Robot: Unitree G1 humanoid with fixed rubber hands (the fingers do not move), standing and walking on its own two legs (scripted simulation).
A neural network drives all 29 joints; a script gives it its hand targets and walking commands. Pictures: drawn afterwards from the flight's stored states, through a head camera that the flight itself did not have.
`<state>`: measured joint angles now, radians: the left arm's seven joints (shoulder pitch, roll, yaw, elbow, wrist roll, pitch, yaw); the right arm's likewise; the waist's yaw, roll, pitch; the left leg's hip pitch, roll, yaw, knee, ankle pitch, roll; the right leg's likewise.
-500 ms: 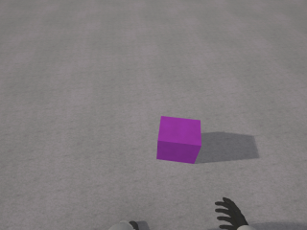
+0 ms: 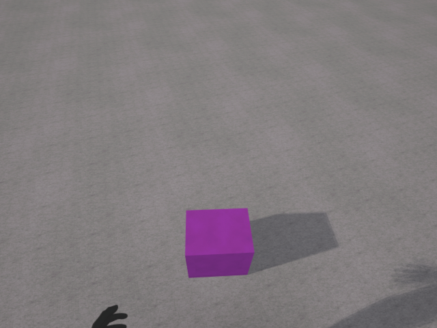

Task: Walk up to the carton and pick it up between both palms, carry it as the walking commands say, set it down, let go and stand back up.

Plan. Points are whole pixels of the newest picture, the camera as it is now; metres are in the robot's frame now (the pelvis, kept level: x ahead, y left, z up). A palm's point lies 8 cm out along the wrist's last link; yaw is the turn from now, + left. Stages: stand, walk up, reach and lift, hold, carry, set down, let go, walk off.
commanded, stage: walk up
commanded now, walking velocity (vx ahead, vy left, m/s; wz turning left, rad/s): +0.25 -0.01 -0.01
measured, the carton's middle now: (217, 243) +0.58 -0.06 -0.64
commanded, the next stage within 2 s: stand in 1.70 s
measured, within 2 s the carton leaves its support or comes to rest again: neither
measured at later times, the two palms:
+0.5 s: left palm out of the picture +0.07 +0.25 -0.15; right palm (316, 313) +0.18 -0.22 -0.13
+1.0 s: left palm out of the picture +0.14 +0.21 -0.13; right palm out of the picture +0.09 -0.26 -0.14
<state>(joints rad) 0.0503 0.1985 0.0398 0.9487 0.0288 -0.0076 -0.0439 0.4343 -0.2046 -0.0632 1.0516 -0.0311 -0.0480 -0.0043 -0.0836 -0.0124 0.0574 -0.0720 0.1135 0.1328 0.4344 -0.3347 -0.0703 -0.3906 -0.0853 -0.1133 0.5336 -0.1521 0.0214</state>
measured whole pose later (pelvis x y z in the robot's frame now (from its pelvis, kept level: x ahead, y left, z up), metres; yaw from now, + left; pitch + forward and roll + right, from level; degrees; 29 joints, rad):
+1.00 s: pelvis +0.10 -0.02 +0.01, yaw -2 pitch -1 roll +0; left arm 0.23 0.16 0.02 1.09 0.01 0.01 0.02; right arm 0.27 -0.21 -0.03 1.10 -0.01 0.03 -0.02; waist -0.02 0.05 0.03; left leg -0.24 0.06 0.03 0.44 -0.18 -0.02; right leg -0.15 0.01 -0.02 0.40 -0.23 -0.01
